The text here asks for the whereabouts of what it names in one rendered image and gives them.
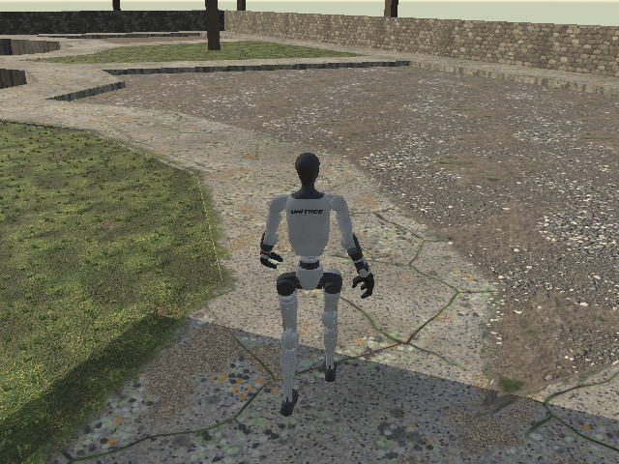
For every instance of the left robot forearm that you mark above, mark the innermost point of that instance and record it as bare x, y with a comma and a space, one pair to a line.
265, 250

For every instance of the robot head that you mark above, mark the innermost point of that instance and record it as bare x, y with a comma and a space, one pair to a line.
307, 166

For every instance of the robot left thigh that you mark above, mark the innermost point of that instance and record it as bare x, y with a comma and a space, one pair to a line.
287, 291

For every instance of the right robot upper arm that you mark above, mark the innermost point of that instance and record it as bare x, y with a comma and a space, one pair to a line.
338, 204

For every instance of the left robot hand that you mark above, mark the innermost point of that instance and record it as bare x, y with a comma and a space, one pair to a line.
266, 263

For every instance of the right robot hand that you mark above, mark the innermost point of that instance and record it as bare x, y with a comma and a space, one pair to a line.
368, 283

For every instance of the left robot upper arm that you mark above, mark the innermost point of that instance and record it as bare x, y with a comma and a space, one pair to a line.
273, 219

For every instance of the right robot forearm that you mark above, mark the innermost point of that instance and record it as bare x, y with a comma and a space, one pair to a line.
358, 259

